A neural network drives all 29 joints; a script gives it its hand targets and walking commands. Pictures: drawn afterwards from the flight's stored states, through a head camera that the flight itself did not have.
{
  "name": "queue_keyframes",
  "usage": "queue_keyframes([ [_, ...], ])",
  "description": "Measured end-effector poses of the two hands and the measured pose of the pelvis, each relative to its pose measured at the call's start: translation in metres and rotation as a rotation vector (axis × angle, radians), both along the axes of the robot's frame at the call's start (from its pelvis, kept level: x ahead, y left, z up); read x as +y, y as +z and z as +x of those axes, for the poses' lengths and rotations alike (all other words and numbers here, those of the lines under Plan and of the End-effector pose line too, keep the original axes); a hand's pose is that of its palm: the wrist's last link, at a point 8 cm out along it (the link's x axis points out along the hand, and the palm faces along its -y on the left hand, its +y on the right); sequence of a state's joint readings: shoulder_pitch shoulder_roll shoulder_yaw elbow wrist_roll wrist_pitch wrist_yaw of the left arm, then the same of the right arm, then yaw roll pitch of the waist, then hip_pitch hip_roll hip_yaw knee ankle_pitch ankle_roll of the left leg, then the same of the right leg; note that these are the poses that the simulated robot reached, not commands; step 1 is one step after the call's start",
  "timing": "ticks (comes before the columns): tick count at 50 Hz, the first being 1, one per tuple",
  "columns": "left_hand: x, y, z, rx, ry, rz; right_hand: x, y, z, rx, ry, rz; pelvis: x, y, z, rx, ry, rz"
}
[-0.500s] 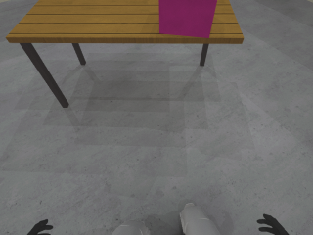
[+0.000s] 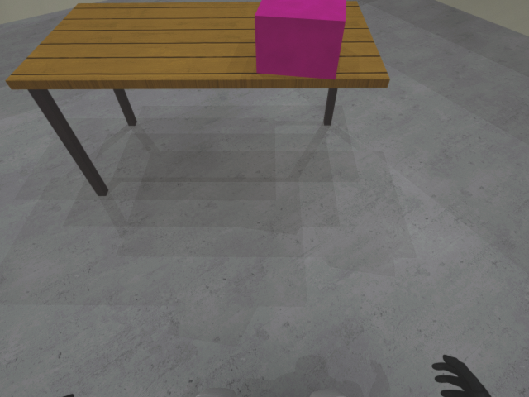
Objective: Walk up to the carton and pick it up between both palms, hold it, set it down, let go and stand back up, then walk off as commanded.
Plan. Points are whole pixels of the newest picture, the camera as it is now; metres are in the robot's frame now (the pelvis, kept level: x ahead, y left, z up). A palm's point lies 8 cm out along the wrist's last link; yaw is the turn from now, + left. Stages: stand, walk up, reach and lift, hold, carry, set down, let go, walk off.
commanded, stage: walk off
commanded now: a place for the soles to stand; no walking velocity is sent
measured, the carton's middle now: (301, 31) +1.17 -0.09 -0.02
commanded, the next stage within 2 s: stand in 0.26 s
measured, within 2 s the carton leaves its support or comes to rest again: neither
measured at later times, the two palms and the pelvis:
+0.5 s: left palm out of the picture +0.11 +0.32 -0.06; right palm (475, 380) +0.15 -0.30 -0.07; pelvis +0.01 +0.00 +0.01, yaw +0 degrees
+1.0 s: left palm out of the picture +0.11 +0.32 -0.06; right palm (478, 386) +0.15 -0.30 -0.07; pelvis +0.00 +0.00 +0.01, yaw +0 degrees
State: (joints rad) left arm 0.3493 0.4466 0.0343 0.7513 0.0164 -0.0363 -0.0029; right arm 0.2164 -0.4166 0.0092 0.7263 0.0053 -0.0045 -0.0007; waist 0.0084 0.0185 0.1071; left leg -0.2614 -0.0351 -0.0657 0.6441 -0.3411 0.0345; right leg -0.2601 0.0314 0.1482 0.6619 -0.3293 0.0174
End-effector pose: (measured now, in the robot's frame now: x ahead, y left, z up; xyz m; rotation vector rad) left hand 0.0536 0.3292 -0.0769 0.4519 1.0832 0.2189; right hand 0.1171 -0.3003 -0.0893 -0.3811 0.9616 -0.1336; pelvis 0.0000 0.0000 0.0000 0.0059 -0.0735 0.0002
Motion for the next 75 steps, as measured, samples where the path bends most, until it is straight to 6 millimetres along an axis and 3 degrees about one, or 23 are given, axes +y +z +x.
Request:
queue_keyframes([
  [15,-0.007,0.005,0.032,-0.054,-0.014,-0.014,0.001,0.007,0.022,-0.045,0.002,0.005,0.000,0.004,0.013,0.024,-0.007,-0.001],
  [27,-0.008,0.016,0.061,-0.136,-0.037,-0.016,0.004,0.018,0.037,-0.096,0.013,0.006,0.002,0.008,0.009,0.037,-0.006,-0.001],
  [75,-0.008,0.019,0.048,-0.134,-0.030,-0.022,0.005,0.023,0.026,-0.101,0.015,0.006,0.003,0.012,-0.004,0.039,-0.005,-0.002],
])
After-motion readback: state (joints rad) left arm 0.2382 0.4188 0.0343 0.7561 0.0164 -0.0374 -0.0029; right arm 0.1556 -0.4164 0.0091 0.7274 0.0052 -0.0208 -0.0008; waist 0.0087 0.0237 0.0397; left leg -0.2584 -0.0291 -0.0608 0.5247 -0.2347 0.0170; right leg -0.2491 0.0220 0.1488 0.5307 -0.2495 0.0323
